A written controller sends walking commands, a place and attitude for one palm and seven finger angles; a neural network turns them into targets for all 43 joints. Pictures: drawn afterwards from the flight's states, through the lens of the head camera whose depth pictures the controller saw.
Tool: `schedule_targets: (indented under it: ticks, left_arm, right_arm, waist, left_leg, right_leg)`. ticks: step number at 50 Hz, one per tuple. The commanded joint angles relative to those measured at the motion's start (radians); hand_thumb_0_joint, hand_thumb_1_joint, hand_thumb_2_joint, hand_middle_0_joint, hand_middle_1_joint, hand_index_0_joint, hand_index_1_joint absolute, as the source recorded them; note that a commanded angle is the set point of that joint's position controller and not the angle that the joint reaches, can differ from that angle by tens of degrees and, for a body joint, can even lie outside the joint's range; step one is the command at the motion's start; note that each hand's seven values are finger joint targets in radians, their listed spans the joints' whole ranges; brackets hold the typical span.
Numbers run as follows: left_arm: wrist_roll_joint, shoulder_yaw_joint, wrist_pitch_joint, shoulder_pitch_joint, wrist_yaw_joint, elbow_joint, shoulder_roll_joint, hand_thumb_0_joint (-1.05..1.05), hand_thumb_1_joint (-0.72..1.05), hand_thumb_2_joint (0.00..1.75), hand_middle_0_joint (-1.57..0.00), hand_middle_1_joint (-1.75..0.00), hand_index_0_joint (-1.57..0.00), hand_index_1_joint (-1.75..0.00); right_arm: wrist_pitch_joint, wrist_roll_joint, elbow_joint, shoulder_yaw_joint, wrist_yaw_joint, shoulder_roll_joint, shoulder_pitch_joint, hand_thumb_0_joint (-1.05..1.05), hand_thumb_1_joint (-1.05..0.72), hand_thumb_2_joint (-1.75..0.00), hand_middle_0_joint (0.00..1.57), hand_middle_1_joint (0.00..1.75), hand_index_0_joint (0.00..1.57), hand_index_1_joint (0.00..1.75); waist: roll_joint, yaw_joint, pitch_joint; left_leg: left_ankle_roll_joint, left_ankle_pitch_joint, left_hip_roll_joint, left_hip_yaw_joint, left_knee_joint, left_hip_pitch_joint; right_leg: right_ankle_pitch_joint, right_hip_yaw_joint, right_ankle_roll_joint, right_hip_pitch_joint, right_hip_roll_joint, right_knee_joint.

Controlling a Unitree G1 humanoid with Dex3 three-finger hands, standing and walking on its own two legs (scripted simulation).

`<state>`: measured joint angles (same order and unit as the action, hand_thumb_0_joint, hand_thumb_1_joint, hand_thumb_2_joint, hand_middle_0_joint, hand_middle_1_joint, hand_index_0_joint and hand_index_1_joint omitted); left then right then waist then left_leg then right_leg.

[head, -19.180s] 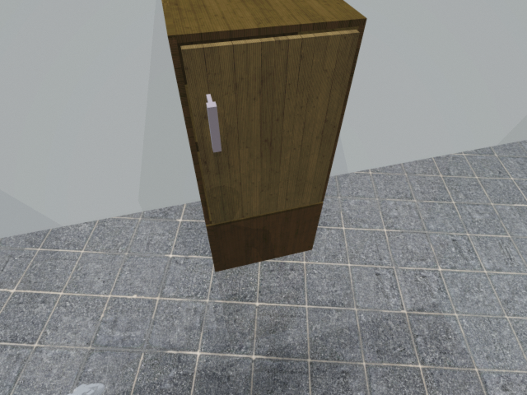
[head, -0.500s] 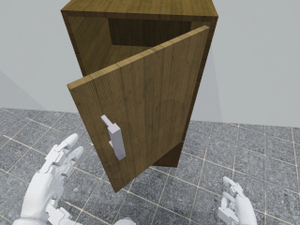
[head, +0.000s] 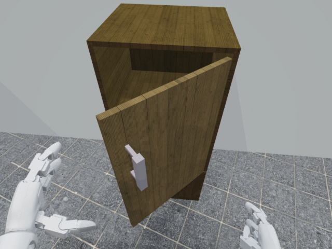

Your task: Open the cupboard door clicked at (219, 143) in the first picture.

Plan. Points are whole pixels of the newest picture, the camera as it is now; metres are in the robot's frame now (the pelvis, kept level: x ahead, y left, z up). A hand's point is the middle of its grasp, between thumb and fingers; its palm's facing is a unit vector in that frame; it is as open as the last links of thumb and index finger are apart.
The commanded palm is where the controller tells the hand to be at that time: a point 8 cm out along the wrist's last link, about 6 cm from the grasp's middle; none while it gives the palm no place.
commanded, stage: draw the hand back to the body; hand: left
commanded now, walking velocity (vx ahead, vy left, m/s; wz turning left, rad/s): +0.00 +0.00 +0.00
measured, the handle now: (135, 167) +0.30 +0.11 +0.04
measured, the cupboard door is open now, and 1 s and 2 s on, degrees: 44 44 44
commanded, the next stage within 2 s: step back with the hand held close in 0.92 s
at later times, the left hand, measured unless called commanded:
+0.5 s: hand (44, 159) +0.22 +0.25 +0.18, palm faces +0.43 -0.80 -0.41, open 9.6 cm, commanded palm +0.17 +0.29 +0.19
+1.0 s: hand (48, 159) +0.22 +0.24 +0.18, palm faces +0.44 -0.80 -0.40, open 7.4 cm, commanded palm +0.17 +0.27 +0.20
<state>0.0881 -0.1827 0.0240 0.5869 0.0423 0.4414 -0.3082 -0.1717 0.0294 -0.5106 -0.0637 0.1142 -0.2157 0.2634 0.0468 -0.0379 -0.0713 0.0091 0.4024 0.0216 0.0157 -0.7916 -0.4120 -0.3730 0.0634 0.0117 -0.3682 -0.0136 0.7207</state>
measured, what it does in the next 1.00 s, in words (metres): stands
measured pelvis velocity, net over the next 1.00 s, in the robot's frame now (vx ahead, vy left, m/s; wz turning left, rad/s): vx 0.02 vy -0.02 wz -0.02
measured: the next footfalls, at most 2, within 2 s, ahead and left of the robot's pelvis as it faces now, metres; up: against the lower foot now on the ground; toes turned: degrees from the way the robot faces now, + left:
none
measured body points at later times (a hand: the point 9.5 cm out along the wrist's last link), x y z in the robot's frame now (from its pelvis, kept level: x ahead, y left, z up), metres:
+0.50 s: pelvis +0.03 -0.01 +0.03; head +0.01 -0.02 +0.48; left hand +0.19 +0.29 +0.20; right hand +0.23 -0.22 -0.05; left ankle +0.01 +0.11 -0.71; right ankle +0.00 -0.13 -0.71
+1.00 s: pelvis +0.02 -0.02 +0.03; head +0.00 -0.05 +0.48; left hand +0.19 +0.28 +0.21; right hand +0.21 -0.25 -0.05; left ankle +0.01 +0.11 -0.71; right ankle +0.00 -0.13 -0.71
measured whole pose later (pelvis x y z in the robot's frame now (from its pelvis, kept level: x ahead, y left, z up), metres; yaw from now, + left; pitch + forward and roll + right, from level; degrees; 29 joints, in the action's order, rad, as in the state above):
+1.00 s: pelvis +0.02 -0.02 +0.03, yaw -1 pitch -5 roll +0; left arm 0.05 -0.34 0.06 0.45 0.10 0.37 -0.33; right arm -0.11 0.00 -0.65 -0.02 0.09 -0.23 0.19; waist 0.07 -0.07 0.03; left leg -0.02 0.25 0.04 -0.01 -0.39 -0.06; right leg -0.23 0.04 -0.02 -0.04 0.01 0.36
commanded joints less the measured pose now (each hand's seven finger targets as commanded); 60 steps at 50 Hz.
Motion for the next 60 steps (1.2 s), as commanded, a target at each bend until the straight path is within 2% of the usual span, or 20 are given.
schedule_targets:
  ticks: [1,3,11,19,21,27,29,31,33,37,39,44,51,52,53,54,55,56,58,60]
  left_arm:
    - [-0.044,-0.096,0.06,-0.059,0.093,0.211,-0.147,0.0,-0.01,0.51,-0.17,-0.3,-0.17,-0.3]
    - [-0.052,-0.089,0.065,-0.065,0.099,0.217,-0.135,0.0,0.06,0.54,-0.17,-0.3,-0.17,-0.3]
    - [-0.058,-0.142,0.075,-0.125,0.103,0.184,-0.155,0.0,0.34,0.66,-0.18,-0.3,-0.18,-0.3]
    - [-0.048,-0.223,0.079,-0.138,0.095,0.192,-0.187,0.0,0.62,0.78,-0.19,-0.3,-0.19,-0.3]
    - [-0.045,-0.238,0.075,-0.16,0.092,0.168,-0.196,0.0,0.69,0.81,-0.19,-0.3,-0.19,-0.3]
    - [-0.035,-0.281,0.082,-0.226,0.092,0.172,-0.223,0.0,0.9,0.9,-0.2,-0.3,-0.2,-0.3]
    - [-0.033,-0.257,0.08,-0.197,0.085,0.13,-0.19,0.0,0.9,0.9,-0.2,-0.3,-0.2,-0.3]
    - [-0.033,-0.243,0.079,-0.194,0.081,0.113,-0.181,0.0,0.9,0.9,-0.2,-0.3,-0.2,-0.3]
    - [-0.033,-0.259,0.086,-0.209,0.082,0.145,-0.203,0.0,0.9,0.9,-0.2,-0.3,-0.2,-0.3]
    - [-0.032,-0.276,0.092,-0.213,0.084,0.149,-0.222,0.0,0.9,0.9,-0.2,-0.3,-0.2,-0.3]
    - [-0.035,-0.282,0.101,-0.22,0.086,0.172,-0.23,0.0,0.9,0.9,-0.2,-0.3,-0.2,-0.3]
    - [-0.03,-0.274,0.104,-0.219,0.085,0.135,-0.219,0.0,0.9,0.9,-0.2,-0.3,-0.2,-0.3]
    - [-0.035,-0.268,0.118,-0.227,0.082,0.126,-0.217,0.0,0.9,0.9,-0.2,-0.3,-0.2,-0.3]
    - [-0.036,-0.266,0.129,-0.323,0.086,0.205,-0.237,0.0,0.9,0.9,-0.2,-0.3,-0.2,-0.3]
    - [-0.045,-0.386,0.161,-0.368,0.096,0.216,-0.35,0.0,0.9,0.9,-0.2,-0.3,-0.2,-0.3]
    - [-0.043,-0.334,0.157,-0.241,0.086,0.116,-0.273,0.0,0.9,0.9,-0.2,-0.3,-0.2,-0.3]
    - [-0.044,-0.308,0.156,-0.182,0.08,0.113,-0.245,0.0,0.9,0.9,-0.2,-0.3,-0.2,-0.3]
    - [-0.044,-0.312,0.164,-0.17,0.079,0.147,-0.249,0.0,0.9,0.9,-0.2,-0.3,-0.2,-0.3]
    - [-0.041,-0.307,0.166,-0.102,0.081,0.156,-0.238,0.0,0.9,0.9,-0.2,-0.3,-0.2,-0.3]
    - [-0.037,-0.325,0.17,-0.072,0.086,0.181,-0.253,0.0,0.9,0.9,-0.2,-0.3,-0.2,-0.3]
  right_arm:
    - [-0.047,-0.02,0.133,0.041,0.016,-0.107,-0.138,0.0,-0.9,-0.9,0.2,0.3,0.2,0.3]
    - [-0.049,-0.022,0.12,0.04,0.012,-0.105,-0.142,0.0,-0.9,-0.9,0.2,0.3,0.2,0.3]
    - [-0.044,-0.034,0.069,0.046,0.0,-0.113,-0.172,0.0,-0.9,-0.9,0.2,0.3,0.2,0.3]
    - [-0.015,-0.04,0.051,0.059,-0.017,-0.107,-0.182,0.0,-0.9,-0.9,0.2,0.3,0.2,0.3]
    - [-0.003,-0.039,0.045,0.061,-0.016,-0.109,-0.191,0.0,-0.9,-0.9,0.2,0.3,0.2,0.3]
    - [0.015,-0.038,0.037,0.068,-0.019,-0.109,-0.201,0.0,-0.9,-0.9,0.2,0.3,0.2,0.3]
    - [0.021,-0.038,0.037,0.071,-0.023,-0.107,-0.201,0.0,-0.9,-0.9,0.2,0.3,0.2,0.3]
    - [0.027,-0.035,0.037,0.075,-0.024,-0.111,-0.207,0.0,-0.9,-0.9,0.2,0.3,0.2,0.3]
    - [0.03,-0.038,0.041,0.078,-0.025,-0.111,-0.209,0.0,-0.9,-0.9,0.2,0.3,0.2,0.3]
    - [0.028,-0.038,0.038,0.078,-0.02,-0.107,-0.218,0.0,-0.9,-0.9,0.2,0.3,0.2,0.3]
    - [0.022,-0.038,0.036,0.079,-0.019,-0.105,-0.216,0.0,-0.9,-0.9,0.2,0.3,0.2,0.3]
    - [0.016,-0.037,0.03,0.079,-0.015,-0.103,-0.221,0.0,-0.9,-0.9,0.2,0.3,0.2,0.3]
    - [0.002,-0.037,0.018,0.084,-0.014,-0.105,-0.227,0.0,-0.9,-0.9,0.2,0.3,0.2,0.3]
    - [-0.006,-0.038,0.022,0.08,-0.014,-0.106,-0.232,0.0,-0.9,-0.9,0.2,0.3,0.2,0.3]
    - [0.02,-0.027,0.055,0.078,-0.015,-0.122,-0.212,0.0,-0.9,-0.9,0.2,0.3,0.2,0.3]
    - [0.041,-0.032,0.036,0.085,-0.015,-0.116,-0.208,0.0,-0.9,-0.9,0.2,0.3,0.2,0.3]
    - [0.056,-0.035,0.048,0.088,-0.02,-0.122,-0.208,0.0,-0.9,-0.9,0.2,0.3,0.2,0.3]
    - [0.066,-0.034,0.057,0.093,-0.02,-0.125,-0.214,0.0,-0.9,-0.9,0.2,0.3,0.2,0.3]
    - [0.085,-0.035,0.068,0.099,-0.021,-0.13,-0.203,0.0,-0.9,-0.9,0.2,0.3,0.2,0.3]
    - [0.1,-0.032,0.08,0.105,-0.019,-0.13,-0.199,0.0,-0.9,-0.9,0.2,0.3,0.2,0.3]
  waist:
    - [0.014,-0.014,0.006]
    - [0.034,-0.013,0.009]
    - [0.012,-0.025,0.029]
    - [0.023,-0.036,-0.007]
    - [0.024,-0.035,0.019]
    - [0.026,-0.035,0.007]
    - [-0.014,-0.033,0.026]
    - [-0.001,-0.033,0.04]
    - [-0.003,-0.036,0.007]
    - [-0.007,-0.038,0.019]
    - [0.033,-0.039,-0.005]
    - [-0.011,-0.036,0.037]
    - [0.009,-0.036,0.045]
    - [0.034,-0.03,0.012]
    - [-0.024,0.013,0.119]
    - [-0.076,0.017,0.095]
    - [-0.082,0.018,0.079]
    - [-0.032,0.016,0.05]
    - [0.002,0.022,-0.004]
    - [-0.014,0.024,-0.053]
  left_leg:
    - [0.008,-0.149,-0.01,0.017,0.261,0.091]
    - [0.005,-0.179,-0.007,0.018,0.299,0.135]
    - [0.0,-0.333,0.0,0.013,0.39,0.239]
    - [-0.001,-0.507,0.001,-0.015,0.408,0.317]
    - [0.0,-0.504,0.001,-0.021,0.413,0.322]
    - [0.006,-0.519,-0.002,-0.031,0.415,0.354]
    - [0.009,-0.501,-0.002,-0.036,0.421,0.352]
    - [0.009,-0.486,-0.001,-0.035,0.428,0.348]
    - [0.012,-0.475,-0.006,-0.038,0.427,0.359]
    - [0.013,-0.452,-0.01,-0.041,0.429,0.359]
    - [0.012,-0.451,-0.012,-0.044,0.426,0.37]
    - [0.016,-0.405,-0.012,-0.045,0.433,0.364]
    - [0.015,-0.378,-0.014,-0.047,0.441,0.372]
    - [0.015,-0.369,-0.018,-0.04,0.444,0.382]
    - [0.028,-0.318,0.001,-0.024,0.396,0.291]
    - [0.026,-0.314,-0.002,-0.019,0.372,0.291]
    - [0.024,-0.324,-0.002,-0.02,0.362,0.291]
    - [0.022,-0.36,-0.002,-0.023,0.365,0.288]
    - [0.018,-0.419,0.01,-0.023,0.372,0.289]
    - [0.016,-0.484,0.019,-0.023,0.37,0.289]
  right_leg:
    - [0.096,-0.009,-0.037,0.093,0.006,-0.217]
    - [0.122,-0.005,-0.034,0.119,0.006,-0.231]
    - [0.24,0.001,-0.036,0.238,0.008,-0.303]
    - [0.396,-0.008,-0.029,0.314,0.008,-0.336]
    - [0.407,-0.01,-0.03,0.312,0.01,-0.353]
    - [0.444,-0.018,-0.025,0.321,0.008,-0.366]
    - [0.433,-0.013,-0.02,0.311,0.011,-0.373]
    - [0.417,-0.015,-0.022,0.311,0.01,-0.381]
    - [0.421,-0.021,-0.02,0.321,0.01,-0.382]
    - [0.413,-0.025,-0.02,0.317,0.011,-0.394]
    - [0.411,-0.028,-0.02,0.324,0.009,-0.394]
    - [0.366,-0.031,-0.015,0.298,0.012,-0.419]
    - [0.327,-0.034,-0.016,0.287,0.013,-0.437]
    - [0.32,-0.037,-0.015,0.298,0.008,-0.433]
    - [0.362,-0.103,-0.012,0.176,-0.035,-0.486]
    - [0.37,-0.095,-0.016,0.177,-0.056,-0.483]
    - [0.379,-0.094,-0.017,0.168,-0.062,-0.478]
    - [0.427,-0.077,-0.019,0.191,-0.065,-0.454]
    - [0.454,-0.069,-0.015,0.208,-0.061,-0.418]
    - [0.499,-0.058,-0.009,0.227,-0.055,-0.389]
